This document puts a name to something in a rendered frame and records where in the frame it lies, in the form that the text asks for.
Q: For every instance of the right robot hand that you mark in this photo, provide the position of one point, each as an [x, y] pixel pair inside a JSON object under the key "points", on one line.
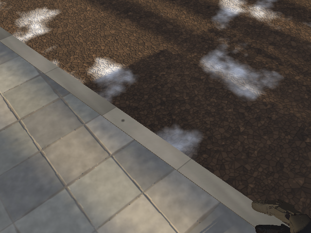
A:
{"points": [[299, 222]]}

